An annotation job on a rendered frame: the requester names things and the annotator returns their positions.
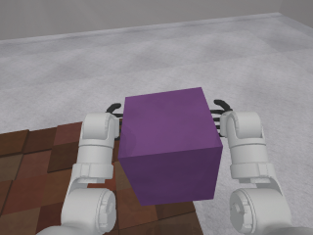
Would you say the carton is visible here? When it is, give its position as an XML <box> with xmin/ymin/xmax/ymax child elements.
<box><xmin>117</xmin><ymin>87</ymin><xmax>223</xmax><ymax>207</ymax></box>

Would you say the left robot upper arm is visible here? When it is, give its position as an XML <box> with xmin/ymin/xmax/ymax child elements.
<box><xmin>36</xmin><ymin>187</ymin><xmax>116</xmax><ymax>235</ymax></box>

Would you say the robot right forearm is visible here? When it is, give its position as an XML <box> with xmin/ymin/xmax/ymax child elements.
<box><xmin>219</xmin><ymin>111</ymin><xmax>292</xmax><ymax>223</ymax></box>

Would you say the left robot hand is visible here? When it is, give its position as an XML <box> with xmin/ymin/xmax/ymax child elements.
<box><xmin>106</xmin><ymin>103</ymin><xmax>123</xmax><ymax>141</ymax></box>

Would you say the robot left forearm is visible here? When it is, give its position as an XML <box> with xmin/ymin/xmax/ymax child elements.
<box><xmin>61</xmin><ymin>112</ymin><xmax>119</xmax><ymax>224</ymax></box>

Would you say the right robot hand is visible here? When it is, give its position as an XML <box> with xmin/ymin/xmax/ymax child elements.
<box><xmin>210</xmin><ymin>99</ymin><xmax>233</xmax><ymax>138</ymax></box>

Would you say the right robot upper arm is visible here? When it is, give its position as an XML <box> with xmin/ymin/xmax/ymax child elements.
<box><xmin>229</xmin><ymin>188</ymin><xmax>313</xmax><ymax>235</ymax></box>

